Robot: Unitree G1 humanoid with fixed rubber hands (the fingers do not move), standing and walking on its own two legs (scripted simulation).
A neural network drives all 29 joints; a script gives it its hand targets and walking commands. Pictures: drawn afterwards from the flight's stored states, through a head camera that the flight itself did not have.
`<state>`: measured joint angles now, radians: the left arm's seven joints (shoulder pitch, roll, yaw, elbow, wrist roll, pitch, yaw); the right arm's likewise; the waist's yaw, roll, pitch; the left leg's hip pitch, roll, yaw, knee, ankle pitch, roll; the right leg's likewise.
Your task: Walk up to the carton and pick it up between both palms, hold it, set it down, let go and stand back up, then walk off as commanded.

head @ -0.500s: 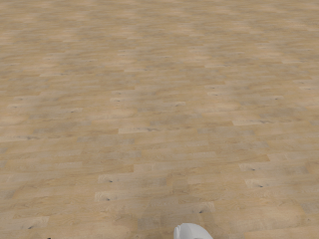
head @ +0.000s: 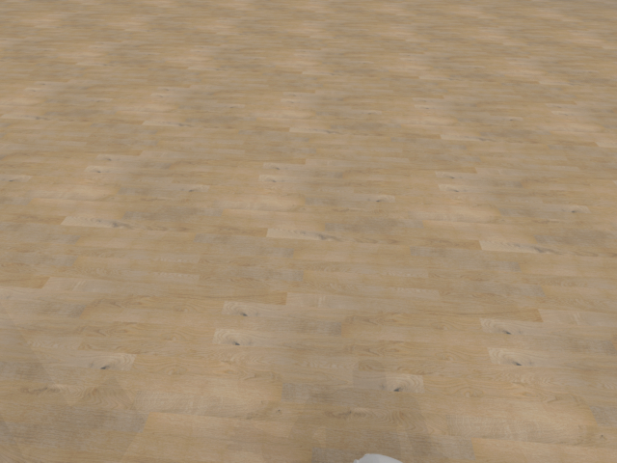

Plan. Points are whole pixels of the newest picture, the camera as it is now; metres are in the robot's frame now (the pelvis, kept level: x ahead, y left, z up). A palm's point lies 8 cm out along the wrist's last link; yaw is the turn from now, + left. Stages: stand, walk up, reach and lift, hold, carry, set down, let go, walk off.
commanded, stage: walk up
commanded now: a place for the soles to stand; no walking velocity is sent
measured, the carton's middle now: out of the picture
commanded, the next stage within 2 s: none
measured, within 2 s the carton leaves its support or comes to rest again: neither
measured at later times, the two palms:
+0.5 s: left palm out of the picture -0.02 +0.34 -0.08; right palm out of the picture +0.01 -0.26 -0.10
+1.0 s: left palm out of the picture +0.00 +0.41 -0.05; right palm out of the picture +0.15 -0.16 -0.11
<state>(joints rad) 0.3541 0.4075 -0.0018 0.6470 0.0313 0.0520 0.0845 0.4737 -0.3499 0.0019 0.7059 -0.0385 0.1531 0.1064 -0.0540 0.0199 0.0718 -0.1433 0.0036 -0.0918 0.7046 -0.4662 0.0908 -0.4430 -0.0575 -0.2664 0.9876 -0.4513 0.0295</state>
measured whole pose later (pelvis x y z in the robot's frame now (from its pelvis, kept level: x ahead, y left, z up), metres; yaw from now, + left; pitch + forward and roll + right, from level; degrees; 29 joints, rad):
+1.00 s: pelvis +0.01 +0.10 +0.01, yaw +16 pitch -2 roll +1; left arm 0.37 0.41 0.00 0.65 0.03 -0.02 0.04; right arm 0.30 -0.39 0.00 0.70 -0.04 0.09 0.10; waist -0.03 0.05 0.08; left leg -0.42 0.04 -0.09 0.97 -0.36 0.03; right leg -0.19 -0.15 -0.24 0.58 -0.34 0.01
